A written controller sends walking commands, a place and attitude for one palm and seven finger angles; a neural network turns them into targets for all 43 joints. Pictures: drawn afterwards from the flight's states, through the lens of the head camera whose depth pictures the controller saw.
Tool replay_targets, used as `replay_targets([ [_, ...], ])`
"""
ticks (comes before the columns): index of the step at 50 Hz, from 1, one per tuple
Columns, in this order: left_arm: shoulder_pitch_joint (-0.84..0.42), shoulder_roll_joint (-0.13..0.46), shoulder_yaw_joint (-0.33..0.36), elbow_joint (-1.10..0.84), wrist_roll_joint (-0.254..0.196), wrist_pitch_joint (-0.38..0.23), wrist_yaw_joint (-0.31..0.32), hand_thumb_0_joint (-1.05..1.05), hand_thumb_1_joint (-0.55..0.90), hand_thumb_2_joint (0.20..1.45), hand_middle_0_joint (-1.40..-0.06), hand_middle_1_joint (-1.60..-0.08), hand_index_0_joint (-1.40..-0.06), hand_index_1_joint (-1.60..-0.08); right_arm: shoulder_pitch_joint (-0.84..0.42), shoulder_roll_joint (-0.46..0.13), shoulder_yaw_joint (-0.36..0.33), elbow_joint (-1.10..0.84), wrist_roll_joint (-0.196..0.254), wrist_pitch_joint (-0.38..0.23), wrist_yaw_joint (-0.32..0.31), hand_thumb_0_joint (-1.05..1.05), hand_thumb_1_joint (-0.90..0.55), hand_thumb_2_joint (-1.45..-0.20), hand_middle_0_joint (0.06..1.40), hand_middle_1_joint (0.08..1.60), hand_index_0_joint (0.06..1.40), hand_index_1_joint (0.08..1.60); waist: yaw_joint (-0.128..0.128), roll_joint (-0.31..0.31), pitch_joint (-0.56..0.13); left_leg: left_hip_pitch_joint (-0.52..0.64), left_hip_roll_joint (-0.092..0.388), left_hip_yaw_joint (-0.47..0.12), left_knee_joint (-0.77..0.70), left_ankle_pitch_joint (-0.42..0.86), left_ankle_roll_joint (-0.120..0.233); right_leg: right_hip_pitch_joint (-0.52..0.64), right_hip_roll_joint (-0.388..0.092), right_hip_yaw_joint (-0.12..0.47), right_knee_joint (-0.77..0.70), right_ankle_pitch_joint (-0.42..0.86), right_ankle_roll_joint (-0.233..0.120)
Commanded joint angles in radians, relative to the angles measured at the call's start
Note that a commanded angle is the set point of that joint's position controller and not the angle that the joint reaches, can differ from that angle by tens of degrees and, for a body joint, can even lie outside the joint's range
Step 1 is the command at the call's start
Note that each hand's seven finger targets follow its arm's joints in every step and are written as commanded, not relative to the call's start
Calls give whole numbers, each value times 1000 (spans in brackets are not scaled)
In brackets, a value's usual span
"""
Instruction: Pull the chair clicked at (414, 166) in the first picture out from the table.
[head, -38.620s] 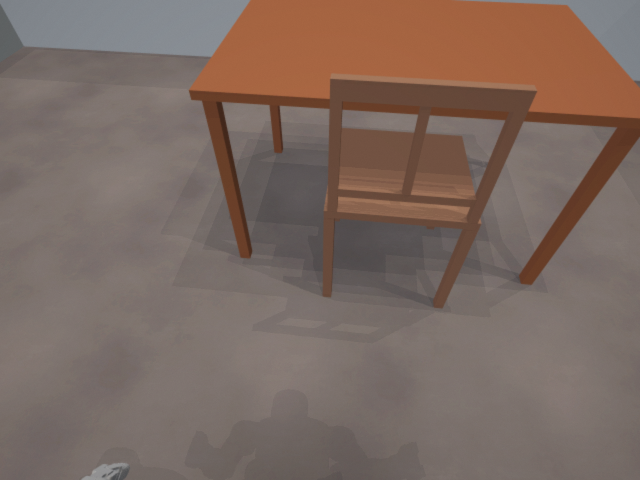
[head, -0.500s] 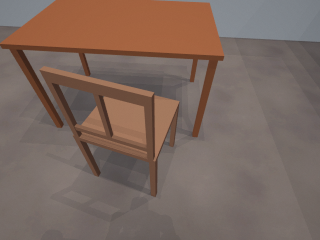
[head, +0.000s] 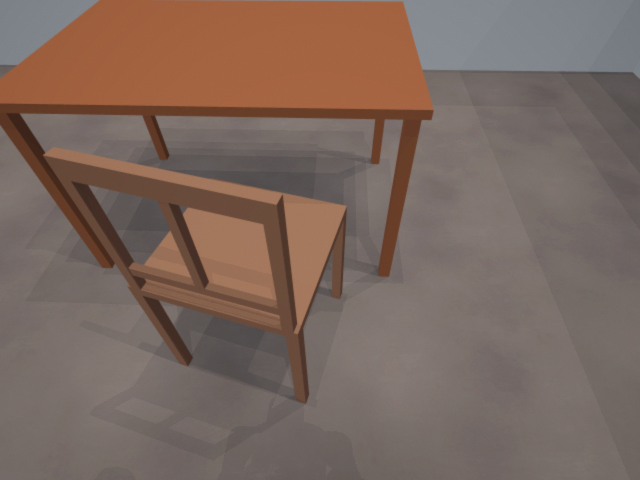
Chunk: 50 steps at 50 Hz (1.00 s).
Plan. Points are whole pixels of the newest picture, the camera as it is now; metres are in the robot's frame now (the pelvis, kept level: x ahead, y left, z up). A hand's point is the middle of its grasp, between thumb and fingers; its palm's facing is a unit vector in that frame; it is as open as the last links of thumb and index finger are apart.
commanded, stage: come to a stop and stand still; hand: left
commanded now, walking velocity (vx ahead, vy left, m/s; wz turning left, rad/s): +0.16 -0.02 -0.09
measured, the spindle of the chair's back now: (186, 246) +0.53 +0.30 -0.10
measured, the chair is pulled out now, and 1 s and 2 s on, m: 0.30 0.30 0.30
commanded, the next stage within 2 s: look again from close up in 0.94 s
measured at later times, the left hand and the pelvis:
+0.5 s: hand out of the picture +0.07 +0.19 -0.17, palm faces -0.02 -0.97 -0.25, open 7.3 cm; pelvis +0.02 +0.00 +0.00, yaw -3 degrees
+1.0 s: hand out of the picture +0.04 +0.19 -0.17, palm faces -0.08 -0.97 -0.21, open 7.4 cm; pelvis -0.01 +0.01 +0.00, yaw -3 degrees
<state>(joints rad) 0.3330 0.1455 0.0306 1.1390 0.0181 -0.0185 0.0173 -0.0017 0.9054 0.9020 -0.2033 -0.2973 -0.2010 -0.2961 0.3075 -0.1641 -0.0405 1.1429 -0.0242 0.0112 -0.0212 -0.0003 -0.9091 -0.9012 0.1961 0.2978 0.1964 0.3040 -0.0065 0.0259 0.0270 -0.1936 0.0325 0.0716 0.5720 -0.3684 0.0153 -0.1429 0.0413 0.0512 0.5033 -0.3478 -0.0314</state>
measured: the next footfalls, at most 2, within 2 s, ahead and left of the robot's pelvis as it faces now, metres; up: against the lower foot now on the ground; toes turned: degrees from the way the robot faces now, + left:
none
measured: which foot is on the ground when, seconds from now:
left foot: down 0.00-1.00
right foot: down 0.00-1.00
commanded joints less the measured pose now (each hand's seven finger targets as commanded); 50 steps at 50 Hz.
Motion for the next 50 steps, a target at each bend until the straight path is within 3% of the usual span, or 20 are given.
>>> replay_targets([
  [1,174,148,46,6,10,-13,28,0,900,900,-200,-300,-200,-300,-67,-61,-19,-93,8,-36,-20,0,-900,-900,200,300,200,300,53,-196,47,-334,-4,-23,246,-189,0,225,-305,359,-132,732,-233],
  [3,143,134,49,-8,12,-10,34,0,900,900,-200,-300,-200,-300,-59,-41,-14,-93,11,-39,-25,0,-900,-900,200,300,200,300,33,-140,33,-284,-1,-42,139,-161,-3,214,-288,308,-96,826,-216],
  [5,55,112,38,-32,-4,-5,34,0,900,900,-200,-300,-200,-300,48,-17,-5,-56,14,-38,-29,0,-900,-900,200,300,200,300,-47,-90,38,4,-6,-37,-169,168,-2,24,-200,185,-22,802,-112],
  [6,57,87,31,-48,-13,-3,31,0,900,900,-200,-300,-200,-300,98,-61,-11,-40,4,-48,-34,0,-900,-900,200,300,200,300,-46,-4,15,154,76,-118,-192,512,37,-90,-102,111,54,636,-35],
  [7,83,62,18,-49,-19,2,33,0,900,900,-200,-300,-200,-300,86,-113,-12,-43,2,-50,-43,0,-900,-900,200,300,200,300,-13,87,-16,181,198,-228,-175,693,109,-137,-57,62,46,301,10],
  [8,96,38,10,-37,-3,8,39,0,900,900,-200,-300,-200,-300,61,-124,-11,-45,3,-39,-40,0,-900,-900,200,300,200,300,-1,66,15,80,220,-198,-198,572,116,-79,-44,52,5,34,7],
  [9,95,43,7,-25,1,23,39,0,900,900,-200,-300,-200,-300,9,-115,-3,-51,4,-39,-40,0,-900,-900,200,300,200,300,18,131,98,44,194,-214,-210,559,111,-113,-48,58,-20,39,11],
  [10,89,55,5,-16,-1,27,35,0,900,900,-200,-300,-200,-300,0,-90,4,-48,8,-38,-42,0,-900,-900,200,300,200,300,10,156,103,56,187,-208,-226,591,104,-101,-62,38,-22,82,17],
  [14,74,86,5,-23,-7,15,37,0,900,900,-200,-300,-200,-300,-14,-96,-9,-70,18,-29,-50,0,-900,-900,200,300,200,300,-8,-29,-42,208,123,-131,-106,806,55,-72,-102,54,-70,472,15],
  [16,48,102,13,-52,-6,15,41,0,900,900,-200,-300,-200,-300,-6,-111,-21,-78,17,-22,-49,0,-900,-900,200,300,200,300,-20,-24,-96,237,123,-121,-86,831,46,-70,-108,54,-48,547,15],
  [19,17,110,19,-87,-4,20,41,0,900,900,-200,-300,-200,-300,-15,-122,-28,-91,15,-12,-48,0,-900,-900,200,300,200,300,-16,-4,-84,209,139,-130,-97,802,54,-84,-100,43,-36,490,16],
  [24,-18,131,17,-109,0,21,36,0,900,900,-200,-300,-200,-300,-61,-105,-24,-106,9,-4,-27,0,-900,-900,200,300,200,300,-5,-23,-51,89,97,-116,-129,475,33,-46,-122,81,-101,426,7],
  [25,23,145,8,-150,14,-2,71,0,900,900,-200,-300,-200,-300,-105,-150,-28,-196,26,-21,-20,0,-900,-900,200,300,200,300,5,-56,-40,98,96,-40,88,619,-2,-125,-145,110,-94,777,60],
  [26,-32,181,16,-198,8,-12,67,0,900,900,-200,-300,-200,-300,-39,-96,-17,-211,16,-18,-5,0,-900,-900,200,300,200,300,-24,-125,-100,-54,50,-65,68,281,5,10,-175,136,-46,714,12],
  [27,-50,179,9,-221,4,-17,61,0,900,900,-200,-300,-200,-300,-49,-92,-15,-224,15,-14,0,0,-900,-900,200,300,200,300,-22,-137,-102,-83,25,-53,42,108,1,0,-186,167,-36,626,-35],
  [29,-78,184,6,-259,3,-24,54,0,900,900,-200,-300,-200,-300,-30,-83,-6,-239,9,-17,7,0,-900,-900,200,300,200,300,-35,-73,-104,-53,8,-52,-14,159,1,-13,-171,145,-16,579,-62],
  [31,-72,184,4,-269,-5,-17,50,0,900,900,-200,-300,-200,-300,-25,-109,-4,-239,9,-24,4,0,-900,-900,200,300,200,300,-25,-8,-82,-6,50,-94,-26,339,17,-69,-118,99,6,450,-40],
  [34,-74,179,-9,-266,-2,-2,41,0,900,900,-200,-300,-200,-300,-50,-128,4,-242,7,-21,5,0,-900,-900,200,300,200,300,-6,-31,45,-78,62,-132,-84,228,27,-133,-83,96,-58,174,-25],
  [38,-85,194,-16,-261,-5,4,31,0,900,900,-200,-300,-200,-300,-34,-147,10,-223,2,-18,11,0,-900,-900,200,300,200,300,-16,-64,98,-78,40,-130,-133,34,13,-223,-86,131,-131,-116,-34],
  [50,-25,194,-21,-176,-6,-7,19,0,900,900,-200,-300,-200,-300,-28,-176,17,-151,13,-48,0,0,-900,-900,200,300,200,300,3,-21,-2,-13,76,-150,-159,196,31,-126,-85,104,-94,93,-19],
])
